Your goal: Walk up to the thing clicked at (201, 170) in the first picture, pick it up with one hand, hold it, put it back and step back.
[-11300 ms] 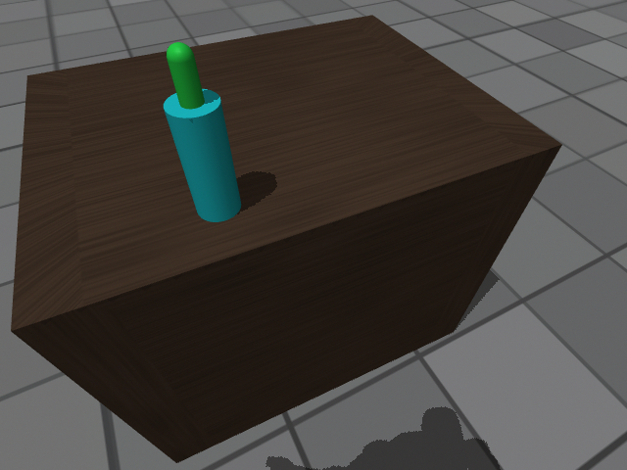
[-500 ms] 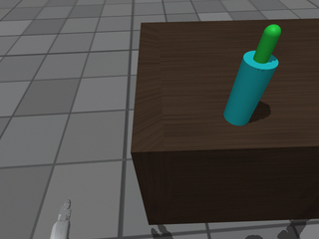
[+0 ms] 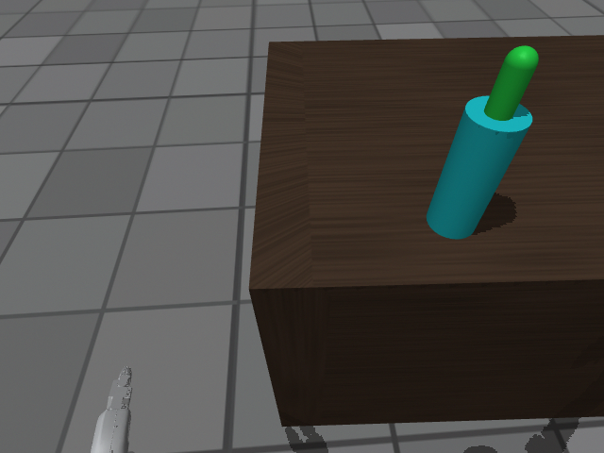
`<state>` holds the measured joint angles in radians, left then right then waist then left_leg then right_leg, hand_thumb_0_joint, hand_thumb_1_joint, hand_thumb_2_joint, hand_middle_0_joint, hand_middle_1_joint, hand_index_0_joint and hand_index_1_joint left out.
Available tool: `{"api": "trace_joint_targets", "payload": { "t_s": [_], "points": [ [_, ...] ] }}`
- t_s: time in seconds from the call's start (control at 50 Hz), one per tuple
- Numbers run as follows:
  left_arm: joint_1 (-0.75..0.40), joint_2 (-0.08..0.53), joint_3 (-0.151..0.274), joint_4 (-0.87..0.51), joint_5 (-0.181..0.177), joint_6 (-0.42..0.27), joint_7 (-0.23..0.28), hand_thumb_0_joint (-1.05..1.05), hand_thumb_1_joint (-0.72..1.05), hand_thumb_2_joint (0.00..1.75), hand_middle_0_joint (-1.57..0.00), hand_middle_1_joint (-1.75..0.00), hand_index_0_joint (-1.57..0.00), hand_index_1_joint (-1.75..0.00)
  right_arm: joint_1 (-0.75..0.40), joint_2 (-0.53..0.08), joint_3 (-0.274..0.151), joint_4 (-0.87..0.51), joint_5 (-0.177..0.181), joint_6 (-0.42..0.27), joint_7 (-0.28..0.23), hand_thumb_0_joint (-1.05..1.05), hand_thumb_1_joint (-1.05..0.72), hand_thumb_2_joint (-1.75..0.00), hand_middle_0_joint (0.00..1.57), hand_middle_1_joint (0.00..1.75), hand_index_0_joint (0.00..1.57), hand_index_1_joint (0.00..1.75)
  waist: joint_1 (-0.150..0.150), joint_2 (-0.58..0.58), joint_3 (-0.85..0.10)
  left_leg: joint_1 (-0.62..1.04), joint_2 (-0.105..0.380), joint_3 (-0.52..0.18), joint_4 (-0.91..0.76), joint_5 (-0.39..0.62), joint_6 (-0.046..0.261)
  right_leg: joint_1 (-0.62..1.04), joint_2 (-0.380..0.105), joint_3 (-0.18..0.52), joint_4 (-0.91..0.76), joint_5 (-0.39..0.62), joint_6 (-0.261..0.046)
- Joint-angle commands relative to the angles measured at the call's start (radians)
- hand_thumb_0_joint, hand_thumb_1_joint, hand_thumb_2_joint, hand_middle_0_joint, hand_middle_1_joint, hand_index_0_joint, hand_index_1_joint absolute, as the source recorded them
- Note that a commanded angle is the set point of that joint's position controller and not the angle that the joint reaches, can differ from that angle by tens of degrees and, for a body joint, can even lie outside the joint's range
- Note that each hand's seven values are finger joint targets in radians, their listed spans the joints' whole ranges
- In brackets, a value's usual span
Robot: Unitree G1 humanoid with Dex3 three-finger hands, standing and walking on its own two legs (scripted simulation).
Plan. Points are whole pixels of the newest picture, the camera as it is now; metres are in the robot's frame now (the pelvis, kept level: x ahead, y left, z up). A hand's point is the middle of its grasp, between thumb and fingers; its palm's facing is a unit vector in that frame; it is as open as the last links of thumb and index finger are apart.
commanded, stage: approach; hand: right
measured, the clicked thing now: (480, 152) +0.46 -0.20 +0.17
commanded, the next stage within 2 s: close in in 0.24 s
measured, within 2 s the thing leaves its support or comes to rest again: neither
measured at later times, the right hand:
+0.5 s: hand (513, 203) +0.44 -0.27 +0.09, palm faces +0.14 +0.99 +0.05, open 17.6 cm
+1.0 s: hand (478, 200) +0.44 -0.22 +0.10, palm faces +0.18 +0.98 +0.02, open 17.7 cm
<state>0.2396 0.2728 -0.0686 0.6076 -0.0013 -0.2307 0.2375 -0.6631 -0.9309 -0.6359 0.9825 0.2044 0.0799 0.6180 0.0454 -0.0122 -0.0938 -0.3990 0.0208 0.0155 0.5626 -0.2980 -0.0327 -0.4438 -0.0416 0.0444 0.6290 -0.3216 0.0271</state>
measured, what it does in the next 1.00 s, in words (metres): stands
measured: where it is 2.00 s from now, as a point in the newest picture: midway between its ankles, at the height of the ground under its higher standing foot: outside the picture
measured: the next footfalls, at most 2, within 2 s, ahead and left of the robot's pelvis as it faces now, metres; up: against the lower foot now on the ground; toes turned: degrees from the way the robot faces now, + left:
none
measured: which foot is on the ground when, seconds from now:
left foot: down 0.00-1.00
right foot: down 0.00-1.00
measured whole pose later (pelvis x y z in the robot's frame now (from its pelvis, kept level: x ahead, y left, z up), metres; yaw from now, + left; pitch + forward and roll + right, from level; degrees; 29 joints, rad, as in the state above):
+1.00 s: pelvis -0.02 +0.00 -0.02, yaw +2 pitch +11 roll +1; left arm 0.33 0.23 0.04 0.40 0.00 -0.12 0.05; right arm -0.68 -0.42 -0.40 0.86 0.14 -0.16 0.12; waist 0.08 0.01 -0.10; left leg -0.61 0.01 -0.02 0.77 -0.37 -0.04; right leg -0.62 -0.05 0.02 0.81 -0.39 0.03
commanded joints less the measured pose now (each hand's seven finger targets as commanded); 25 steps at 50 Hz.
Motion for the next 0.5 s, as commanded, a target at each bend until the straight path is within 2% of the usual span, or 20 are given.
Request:
{"api": "trace_joint_targets", "payload": {
  "t_s": [0.0,0.04,0.06,0.08,0.1,0.12,0.14,0.16,0.2,0.22,0.24,0.26,0.28,0.32,0.34,0.36,0.38,0.42,0.44,0.48],
  "points": [
    [0.028,0.145,0.064,-0.174,0.002,-0.048,0.006,0.00,-0.55,0.04,-0.05,-0.05,-0.05,-0.06,-0.271,-0.267,0.019,-0.135,0.029,-0.037,0.010,0.00,0.58,-0.05,0.04,0.05,0.04,0.05,0.025,-0.113,-0.223,0.035,-0.039,0.031,-0.043,0.287,0.037,0.193,0.029,-0.029,-0.059,0.366,-0.033],
    [0.050,0.137,0.062,-0.166,0.002,-0.044,-0.002,0.00,-0.56,0.05,-0.06,-0.05,-0.05,-0.06,-0.256,-0.187,0.067,-0.095,0.034,-0.036,0.009,0.00,0.59,-0.06,0.03,0.05,0.04,0.05,0.040,-0.082,-0.190,0.002,-0.042,0.030,-0.043,0.281,0.036,0.185,0.023,-0.027,-0.059,0.363,-0.034],
    [0.043,0.114,0.038,-0.169,0.002,-0.048,-0.009,0.00,-0.56,0.05,-0.06,-0.05,-0.05,-0.06,-0.275,-0.168,0.080,-0.117,0.037,-0.049,0.005,0.00,0.59,-0.05,0.03,0.05,0.04,0.05,0.037,-0.075,-0.172,0.003,-0.037,0.025,-0.045,0.272,0.033,0.160,0.029,-0.031,-0.057,0.318,-0.040],
    [0.037,0.114,0.045,-0.153,0.003,-0.052,-0.012,0.00,-0.56,0.05,-0.06,-0.05,-0.05,-0.06,-0.300,-0.131,0.103,-0.119,0.041,-0.065,-0.001,0.00,0.59,-0.06,0.03,0.05,0.04,0.05,0.048,-0.076,-0.158,-0.019,-0.036,0.023,-0.041,0.244,0.032,0.149,0.028,-0.030,-0.062,0.275,-0.042],
    [0.020,0.083,0.016,-0.153,0.005,-0.057,-0.019,0.00,-0.56,0.05,-0.06,-0.05,-0.05,-0.06,-0.301,-0.130,0.103,-0.135,0.039,-0.088,-0.010,0.00,0.60,-0.06,0.03,0.05,0.04,0.05,0.035,-0.090,-0.149,-0.013,-0.031,0.017,-0.041,0.231,0.031,0.132,0.033,-0.034,-0.055,0.248,-0.044],
    [0.032,0.103,0.041,-0.143,0.008,-0.060,-0.022,0.00,-0.55,0.05,-0.06,-0.06,-0.06,-0.06,-0.305,-0.124,0.098,-0.129,0.042,-0.107,-0.022,0.00,0.60,-0.06,0.03,0.05,0.04,0.05,0.041,-0.082,-0.165,-0.022,-0.033,0.017,-0.033,0.215,0.030,0.125,0.031,-0.031,-0.054,0.227,-0.044],
    [0.014,0.103,0.040,-0.144,0.013,-0.063,-0.025,0.00,-0.55,0.04,-0.06,-0.06,-0.06,-0.06,-0.341,-0.121,0.098,-0.174,0.040,-0.131,-0.034,0.00,0.60,-0.06,0.03,0.05,0.04,0.05,0.034,-0.107,-0.209,-0.026,-0.031,0.011,-0.021,0.223,0.031,0.144,0.032,-0.030,-0.041,0.241,-0.041],
    [0.009,0.131,0.073,-0.164,0.017,-0.067,-0.026,0.00,-0.55,0.04,-0.06,-0.06,-0.06,-0.06,-0.408,-0.160,0.071,-0.250,0.047,-0.164,-0.049,0.00,0.61,-0.07,0.02,0.05,0.04,0.05,0.040,-0.148,-0.278,-0.025,-0.031,0.011,-0.006,0.237,0.032,0.172,0.029,-0.026,-0.026,0.270,-0.036],
    [-0.024,0.182,0.121,-0.199,0.020,-0.070,-0.023,0.00,-0.54,0.04,-0.06,-0.06,-0.06,-0.06,-0.431,-0.163,0.050,-0.322,0.054,-0.209,-0.083,0.00,0.60,-0.07,0.02,0.05,0.04,0.05,0.038,-0.163,-0.370,-0.024,-0.033,0.013,0.021,0.268,0.031,0.228,0.026,-0.022,0.003,0.329,-0.031],
    [0.023,0.177,0.119,-0.149,0.025,-0.064,-0.026,0.00,-0.53,0.04,-0.06,-0.06,-0.06,-0.06,-0.426,-0.181,0.031,-0.315,0.049,-0.226,-0.101,0.00,0.60,-0.07,0.02,0.05,0.04,0.05,0.032,-0.172,-0.356,-0.042,-0.037,0.016,0.038,0.279,0.032,0.212,0.024,-0.020,0.022,0.368,-0.026],
    [-0.002,0.151,0.096,-0.143,0.025,-0.059,-0.036,0.00,-0.53,0.03,-0.06,-0.06,-0.06,-0.06,-0.384,-0.155,0.034,-0.298,0.046,-0.244,-0.121,0.00,0.58,-0.06,0.03,0.05,0.04,0.05,0.013,-0.180,-0.336,-0.045,-0.038,0.012,0.049,0.267,0.034,0.176,0.026,-0.023,0.029,0.350,-0.025],
    [0.025,0.121,0.090,-0.106,0.028,-0.053,-0.044,0.00,-0.53,0.03,-0.06,-0.06,-0.06,-0.06,-0.337,-0.103,0.047,-0.232,0.045,-0.258,-0.138,0.00,0.57,-0.06,0.03,0.05,0.04,0.05,0.023,-0.137,-0.301,-0.061,-0.040,0.014,0.062,0.263,0.033,0.133,0.025,-0.025,0.046,0.331,-0.025],
    [-0.039,0.160,0.119,-0.189,0.027,-0.055,-0.045,0.00,-0.53,0.03,-0.06,-0.06,-0.06,-0.05,-0.363,-0.107,0.030,-0.245,0.040,-0.274,-0.163,0.00,0.56,-0.07,0.03,0.05,0.04,0.05,0.021,-0.127,-0.325,-0.056,-0.039,0.010,0.071,0.256,0.034,0.108,0.024,-0.023,0.056,0.323,-0.026],
    [-0.059,0.158,0.119,-0.230,0.029,-0.047,-0.048,0.00,-0.54,0.04,-0.06,-0.06,-0.06,-0.05,-0.452,-0.140,0.008,-0.294,0.025,-0.303,-0.208,0.00,0.55,-0.07,0.03,0.05,0.04,0.05,0.015,-0.146,-0.421,-0.025,-0.036,0.000,0.083,0.263,0.033,0.113,0.025,-0.029,0.071,0.306,-0.025],
    [-0.017,0.123,0.091,-0.189,0.033,-0.035,-0.056,0.00,-0.55,0.04,-0.06,-0.06,-0.07,-0.06,-0.430,-0.121,0.023,-0.237,0.012,-0.308,-0.225,0.00,0.58,-0.05,0.03,0.05,0.04,0.05,0.010,-0.154,-0.376,-0.031,-0.037,-0.002,0.092,0.262,0.033,0.071,0.028,-0.035,0.073,0.295,-0.023],
    [-0.029,0.100,0.074,-0.220,0.030,-0.030,-0.063,0.00,-0.54,0.03,-0.06,-0.06,-0.07,-0.05,-0.427,-0.090,0.029,-0.219,0.005,-0.316,-0.239,0.00,0.59,-0.04,0.03,0.05,0.04,0.05,0.009,-0.148,-0.366,-0.030,-0.034,-0.010,0.095,0.252,0.033,0.043,0.031,-0.038,0.084,0.273,-0.026],
    [0.029,0.077,0.064,-0.179,0.030,-0.019,-0.072,0.00,-0.54,0.03,-0.06,-0.06,-0.07,-0.05,-0.376,-0.041,0.056,-0.171,-0.003,-0.320,-0.252,0.00,0.57,-0.05,0.04,0.05,0.04,0.05,0.016,-0.128,-0.382,-0.019,-0.040,-0.004,0.105,0.269,0.031,0.043,0.028,-0.037,0.088,0.298,-0.025],
    [-0.072,0.152,0.124,-0.357,0.030,-0.024,-0.072,0.00,-0.54,0.03,-0.06,-0.06,-0.07,-0.05,-0.505,-0.089,0.036,-0.305,-0.020,-0.351,-0.292,0.00,0.58,-0.05,0.03,0.05,0.04,0.05,0.026,-0.179,-0.544,0.007,-0.039,-0.008,0.124,0.324,0.031,0.118,0.022,-0.036,0.115,0.387,-0.015],
    [-0.016,0.149,0.128,-0.323,0.031,-0.014,-0.075,0.00,-0.54,0.03,-0.06,-0.06,-0.07,-0.05,-0.496,-0.079,0.041,-0.311,-0.029,-0.350,-0.312,0.00,0.56,-0.05,0.04,0.05,0.04,0.05,0.013,-0.199,-0.570,0.011,-0.039,-0.009,0.127,0.335,0.030,0.151,0.023,-0.040,0.124,0.411,-0.015],
    [0.103,0.094,0.108,-0.192,0.032,0.011,-0.097,0.00,-0.53,0.03,-0.06,-0.06,-0.07,-0.05,-0.393,0.044,0.087,-0.198,-0.035,-0.340,-0.335,0.00,0.60,-0.05,0.03,0.05,0.03,0.05,0.019,-0.184,-0.418,-0.048,-0.045,-0.002,0.130,0.328,0.032,0.086,0.023,-0.041,0.127,0.420,-0.011]
  ]
}}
